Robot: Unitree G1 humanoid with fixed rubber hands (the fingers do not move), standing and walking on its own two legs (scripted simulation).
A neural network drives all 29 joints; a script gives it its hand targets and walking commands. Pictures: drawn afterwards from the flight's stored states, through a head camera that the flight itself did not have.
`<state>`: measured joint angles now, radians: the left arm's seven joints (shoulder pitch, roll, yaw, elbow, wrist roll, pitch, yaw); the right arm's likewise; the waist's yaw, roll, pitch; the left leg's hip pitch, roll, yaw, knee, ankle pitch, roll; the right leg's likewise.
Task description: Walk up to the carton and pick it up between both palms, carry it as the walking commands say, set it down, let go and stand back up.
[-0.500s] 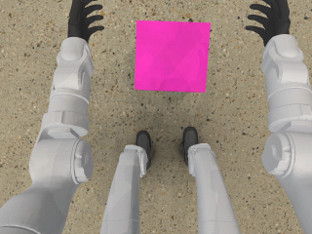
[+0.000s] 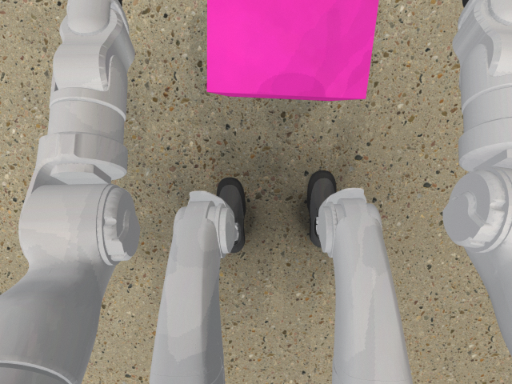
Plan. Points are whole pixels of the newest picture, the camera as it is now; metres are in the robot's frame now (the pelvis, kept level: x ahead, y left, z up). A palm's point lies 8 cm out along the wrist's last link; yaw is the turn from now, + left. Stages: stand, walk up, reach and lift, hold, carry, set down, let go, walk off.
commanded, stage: reach and lift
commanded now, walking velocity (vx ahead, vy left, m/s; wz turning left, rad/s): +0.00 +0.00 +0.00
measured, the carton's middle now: (285, 35) +0.54 -0.03 -0.42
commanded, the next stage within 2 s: none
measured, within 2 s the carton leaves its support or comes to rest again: neither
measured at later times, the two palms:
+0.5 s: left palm (157, 27) +0.54 +0.17 -0.29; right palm (417, 24) +0.53 -0.22 -0.30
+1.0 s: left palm (170, 31) +0.54 +0.17 -0.35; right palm (401, 27) +0.54 -0.21 -0.35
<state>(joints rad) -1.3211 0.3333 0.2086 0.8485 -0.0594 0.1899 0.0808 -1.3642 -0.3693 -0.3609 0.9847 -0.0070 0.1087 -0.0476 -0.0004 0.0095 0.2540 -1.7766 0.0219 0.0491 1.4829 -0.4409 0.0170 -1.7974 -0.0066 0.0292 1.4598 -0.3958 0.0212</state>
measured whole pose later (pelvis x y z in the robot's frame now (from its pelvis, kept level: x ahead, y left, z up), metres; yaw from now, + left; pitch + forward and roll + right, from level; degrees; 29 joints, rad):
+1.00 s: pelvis -0.03 +0.00 -0.17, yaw +1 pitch +33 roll +0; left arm -1.58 0.43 -0.03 1.07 -0.27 0.14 0.13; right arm -1.59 -0.45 -0.18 1.17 0.15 0.08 -0.13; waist -0.01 0.01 0.52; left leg -2.14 0.02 0.04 2.12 -0.55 0.03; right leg -2.17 -0.01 0.03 2.10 -0.51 0.02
